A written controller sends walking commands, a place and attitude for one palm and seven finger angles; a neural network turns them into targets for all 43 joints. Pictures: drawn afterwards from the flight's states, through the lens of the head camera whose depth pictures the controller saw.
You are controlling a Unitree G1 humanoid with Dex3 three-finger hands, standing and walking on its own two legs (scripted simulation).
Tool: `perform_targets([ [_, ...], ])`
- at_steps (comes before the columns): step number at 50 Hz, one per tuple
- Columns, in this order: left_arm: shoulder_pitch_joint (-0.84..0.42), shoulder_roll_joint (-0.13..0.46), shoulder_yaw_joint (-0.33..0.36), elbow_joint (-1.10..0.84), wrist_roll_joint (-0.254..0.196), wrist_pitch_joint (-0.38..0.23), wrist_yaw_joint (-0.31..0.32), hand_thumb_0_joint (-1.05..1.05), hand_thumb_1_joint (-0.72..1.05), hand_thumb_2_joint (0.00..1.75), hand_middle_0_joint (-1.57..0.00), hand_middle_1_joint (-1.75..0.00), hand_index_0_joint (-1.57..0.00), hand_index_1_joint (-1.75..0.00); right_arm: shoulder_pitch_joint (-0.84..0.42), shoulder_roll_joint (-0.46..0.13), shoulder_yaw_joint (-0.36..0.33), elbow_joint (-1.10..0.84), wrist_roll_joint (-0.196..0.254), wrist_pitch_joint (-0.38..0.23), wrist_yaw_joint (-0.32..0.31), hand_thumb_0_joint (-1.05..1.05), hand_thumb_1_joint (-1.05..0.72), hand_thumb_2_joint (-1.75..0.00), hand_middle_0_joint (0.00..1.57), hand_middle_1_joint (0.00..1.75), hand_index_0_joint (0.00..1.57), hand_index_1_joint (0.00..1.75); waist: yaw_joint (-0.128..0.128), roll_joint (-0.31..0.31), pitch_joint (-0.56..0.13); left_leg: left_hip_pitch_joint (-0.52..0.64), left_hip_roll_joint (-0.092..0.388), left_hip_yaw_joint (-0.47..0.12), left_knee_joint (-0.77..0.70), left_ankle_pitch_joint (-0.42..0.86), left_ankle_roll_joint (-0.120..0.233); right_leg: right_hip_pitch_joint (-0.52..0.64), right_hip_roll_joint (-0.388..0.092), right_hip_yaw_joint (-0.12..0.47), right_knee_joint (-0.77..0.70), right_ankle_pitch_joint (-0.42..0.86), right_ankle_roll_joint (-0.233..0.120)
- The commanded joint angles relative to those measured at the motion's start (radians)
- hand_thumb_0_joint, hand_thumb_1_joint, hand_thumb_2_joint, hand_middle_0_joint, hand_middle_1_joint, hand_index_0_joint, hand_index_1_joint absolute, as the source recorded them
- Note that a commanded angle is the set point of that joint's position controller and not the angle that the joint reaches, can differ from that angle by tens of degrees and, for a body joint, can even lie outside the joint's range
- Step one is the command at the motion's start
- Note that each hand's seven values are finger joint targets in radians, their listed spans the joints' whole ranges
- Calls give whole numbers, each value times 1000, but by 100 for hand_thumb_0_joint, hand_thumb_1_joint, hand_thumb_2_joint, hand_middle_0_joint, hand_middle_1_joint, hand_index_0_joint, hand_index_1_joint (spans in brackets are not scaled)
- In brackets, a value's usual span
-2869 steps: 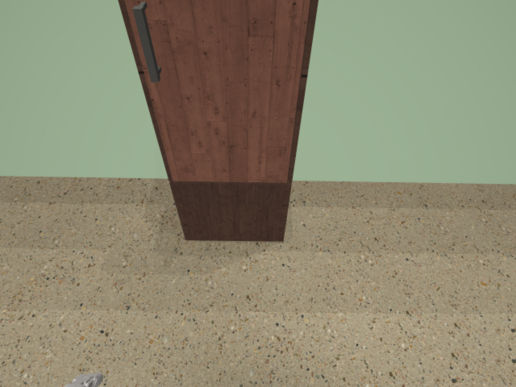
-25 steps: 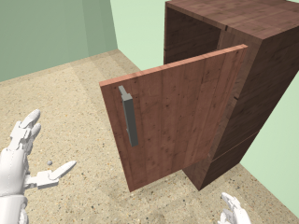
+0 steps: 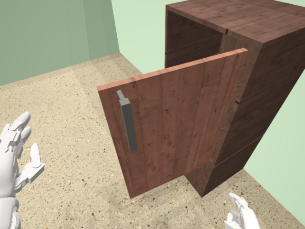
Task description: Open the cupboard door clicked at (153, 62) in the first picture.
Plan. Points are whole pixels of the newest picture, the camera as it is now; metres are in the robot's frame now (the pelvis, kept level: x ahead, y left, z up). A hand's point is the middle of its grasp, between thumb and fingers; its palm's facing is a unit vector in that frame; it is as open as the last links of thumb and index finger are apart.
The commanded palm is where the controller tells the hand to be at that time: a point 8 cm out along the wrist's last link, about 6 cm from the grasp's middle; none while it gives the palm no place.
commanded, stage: draw the hand back to the body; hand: left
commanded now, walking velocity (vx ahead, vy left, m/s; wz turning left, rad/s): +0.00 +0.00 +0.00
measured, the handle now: (126, 123) +0.32 +0.11 +0.15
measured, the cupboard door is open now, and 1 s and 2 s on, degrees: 83 83 83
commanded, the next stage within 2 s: step back with the hand held close in 0.16 s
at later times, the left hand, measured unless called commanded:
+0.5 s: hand (36, 165) +0.18 +0.26 +0.16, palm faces +0.39 -0.78 -0.48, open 7.4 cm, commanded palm +0.12 +0.30 +0.17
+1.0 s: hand (3, 203) +0.11 +0.28 +0.15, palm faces +0.44 -0.77 -0.47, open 7.4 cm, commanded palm +0.05 +0.32 +0.17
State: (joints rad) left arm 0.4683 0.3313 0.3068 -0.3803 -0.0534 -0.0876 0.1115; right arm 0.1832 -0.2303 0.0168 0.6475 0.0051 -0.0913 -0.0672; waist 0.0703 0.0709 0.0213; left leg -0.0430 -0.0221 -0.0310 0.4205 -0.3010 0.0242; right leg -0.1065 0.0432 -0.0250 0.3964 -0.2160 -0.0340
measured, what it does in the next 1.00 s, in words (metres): shifts its weight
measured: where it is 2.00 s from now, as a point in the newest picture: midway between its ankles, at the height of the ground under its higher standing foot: outside the picture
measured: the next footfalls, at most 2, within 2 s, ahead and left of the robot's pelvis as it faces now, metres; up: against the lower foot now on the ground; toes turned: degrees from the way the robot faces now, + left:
right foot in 1.50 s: -0.26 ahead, -0.06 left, +0.00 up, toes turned -5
left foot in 1.72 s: -0.16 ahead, +0.10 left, +0.00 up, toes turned -2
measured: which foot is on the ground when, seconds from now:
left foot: down 0.00-1.00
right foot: down 0.00-1.00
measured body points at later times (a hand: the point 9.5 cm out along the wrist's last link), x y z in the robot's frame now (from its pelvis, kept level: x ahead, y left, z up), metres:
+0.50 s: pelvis -0.02 +0.00 +0.00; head -0.02 -0.02 +0.45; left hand +0.16 +0.30 +0.18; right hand +0.15 -0.24 -0.09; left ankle -0.04 +0.10 -0.74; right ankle +0.00 -0.10 -0.74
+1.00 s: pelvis -0.09 +0.02 -0.02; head -0.09 +0.03 +0.43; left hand +0.08 +0.32 +0.17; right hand +0.06 -0.22 -0.10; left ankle -0.04 +0.10 -0.74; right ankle +0.00 -0.10 -0.74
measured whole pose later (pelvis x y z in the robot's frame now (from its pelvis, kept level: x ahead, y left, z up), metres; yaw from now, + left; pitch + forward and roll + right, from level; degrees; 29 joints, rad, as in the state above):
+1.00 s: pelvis -0.09 +0.02 -0.02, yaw -1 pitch -1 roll +0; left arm 0.52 0.39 0.42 -0.48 0.01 -0.21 0.15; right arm 0.24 -0.22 0.00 0.57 0.01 -0.06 -0.08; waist 0.00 -0.01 0.02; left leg -0.39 -0.05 0.01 0.69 -0.31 0.06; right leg -0.43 0.01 0.00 0.60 -0.16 0.00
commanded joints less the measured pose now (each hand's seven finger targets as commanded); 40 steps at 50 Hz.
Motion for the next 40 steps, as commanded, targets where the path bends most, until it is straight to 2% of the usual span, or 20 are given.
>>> perform_targets([
  [1, -90, 209, 134, -215, -2, -71, 21, 0, 90, 90, -20, -30, -20, -30, -126, -100, -31, -160, 0, -61, -8, 0, -90, -90, 20, 30, 20, 30, 1, -1, -80, -79, 37, -4, -54, 292, -10, 73, -57, 37, -51, 182, 1],
  [2, -89, 194, 123, -214, -2, -71, 19, 0, 90, 90, -20, -30, -20, -30, -124, -94, -31, -159, 1, -59, -7, 0, -90, -90, 20, 30, 20, 30, -3, -9, -68, -79, 38, -5, -57, 291, -9, 64, -55, 39, -53, 178, 2],
  [3, -91, 194, 122, -221, -2, -72, 19, 0, 90, 90, -20, -30, -20, -30, -126, -96, -31, -161, 2, -61, -5, 0, -90, -90, 20, 30, 20, 30, -3, 8, -68, -78, 38, -3, -57, 284, -9, 63, -56, 40, -54, 172, 2],
  [11, -84, 205, 135, -190, -2, -77, 19, 0, 90, 90, -20, -30, -20, -30, -130, -97, -32, -155, 1, -66, -6, 0, -90, -90, 20, 30, 20, 30, 1, -19, -57, -86, 36, -3, -59, 253, -5, 59, -55, 45, -68, 146, 2],
  [13, -85, 190, 122, -196, -4, -81, 17, 0, 90, 90, -20, -30, -20, -30, -129, -94, -33, -156, 3, -66, -5, 0, -90, -90, 20, 30, 20, 30, -3, -22, -58, -86, 36, -3, -61, 243, -4, 57, -56, 45, -69, 135, 4],
  [14, -176, 242, 156, -272, -6, -90, 23, 0, 90, 90, -20, -30, -20, -30, -134, -100, -32, -161, 6, -72, -8, 0, -90, -90, 20, 30, 20, 30, -3, 16, -93, -74, 35, -5, -58, 237, -3, 66, -58, 53, -72, 128, 4],
  [15, -255, 372, 306, -288, -6, -136, 34, 0, 90, 90, -20, -30, -20, -30, -93, -114, -33, -189, 18, -55, -7, 0, -90, -90, 20, 30, 20, 30, -49, -23, 16, -152, 44, -43, -36, 159, 16, -44, -106, 175, -126, 164, -5],
  [16, -236, 358, 297, -236, 0, -153, 28, 0, 90, 90, -20, -30, -20, -30, -89, -103, -32, -168, 13, -45, -7, 0, -90, -90, 20, 30, 20, 30, -49, -24, 17, -157, 39, -53, -15, 122, 14, -51, -139, 191, -136, 163, -17],
  [17, -111, 263, 230, -163, 1, -151, 17, 0, 90, 90, -20, -30, -20, -30, -90, -99, -39, -160, 10, -35, -5, 0, -90, -90, 20, 30, 20, 30, -57, -64, -17, -132, 41, -52, 5, 150, 15, -58, -151, 189, -126, 183, -19],
  [18, -32, 209, 185, -144, 0, -147, 7, 0, 90, 90, -20, -30, -20, -30, -86, -106, -45, -172, 9, -25, -2, 0, -90, -90, 20, 30, 20, 30, -59, -65, -54, -113, 45, -43, 14, 180, 16, -59, -155, 174, -113, 204, -13],
  [19, 7, 190, 163, -160, 1, -146, 4, 0, 90, 90, -20, -30, -20, -30, -83, -114, -51, -180, 10, -17, 1, 0, -90, -90, 20, 30, 20, 30, -61, -50, -92, -105, 53, -39, 16, 218, 16, -51, -155, 161, -91, 240, -10],
  [20, 28, 188, 159, -177, 2, -146, 4, 0, 90, 90, -20, -30, -20, -30, -79, -120, -56, -185, 10, -11, 1, 0, -90, -90, 20, 30, 20, 30, -62, -53, -121, -111, 62, -42, 13, 259, 13, -34, -152, 149, -64, 280, -7],
  [21, 50, 195, 165, -188, 2, -146, 8, 0, 90, 90, -20, -30, -20, -30, -87, -124, -60, -186, 10, -7, -3, 0, -90, -90, 20, 30, 20, 30, -57, -20, -145, -115, 71, -45, 4, 303, 9, -17, -152, 135, -37, 322, -7],
  [24, 74, 227, 193, -234, 5, -139, 19, 0, 90, 90, -20, -30, -20, -30, -87, -124, -71, -207, 16, 15, -9, 0, -90, -90, 20, 30, 20, 30, -60, -64, -189, -149, 91, -54, 6, 394, 4, 4, -140, 119, 28, 399, 5],
  [25, 72, 238, 204, -249, 6, -138, 22, 0, 90, 90, -20, -30, -20, -30, -87, -124, -73, -215, 17, 18, -12, 0, -90, -90, 20, 30, 20, 30, -61, -66, -190, -164, 93, -59, 11, 402, 3, 0, -141, 123, 42, 407, 5],
  [26, 66, 280, 239, -267, 7, -141, 30, 0, 90, 90, -20, -30, -20, -30, -95, -125, -74, -211, 16, 22, -17, 0, -90, -90, 20, 30, 20, 30, -55, -37, -197, -179, 93, -65, 7, 405, -1, 7, -147, 122, 56, 415, -1],
  [28, 84, 266, 235, -272, 7, -141, 35, 0, 90, 90, -20, -30, -20, -30, -90, -116, -74, -225, 18, 27, -22, 0, -90, -90, 20, 30, 20, 30, -57, -56, -191, -211, 98, -76, 8, 386, 1, -3, -141, 123, 76, 384, 4],
  [31, 82, 288, 256, -294, 8, -145, 43, 0, 90, 90, -20, -30, -20, -30, -90, -120, -78, -227, 16, 29, -28, 0, -90, -90, 20, 30, 20, 30, -58, -37, -172, -256, 98, -89, 11, 303, 11, -32, -144, 143, 78, 322, 2],
  [34, 90, 263, 240, -299, 15, -150, 49, 0, 90, 90, -20, -30, -20, -30, -76, -121, -77, -237, 15, 24, -30, 0, -90, -90, 20, 30, 20, 30, -64, -37, -147, -331, 109, -108, -5, 168, 30, -47, -131, 152, 90, 199, 10],
  [40, 45, 247, 233, -316, 41, -168, 59, 0, 90, 90, -20, -30, -20, -30, -55, -138, -75, -249, 10, 1, -30, 0, -90, -90, 20, 30, 20, 30, -70, -1, -83, -551, 137, -153, -69, -183, 72, -16, -107, 157, 155, 5, 22],
])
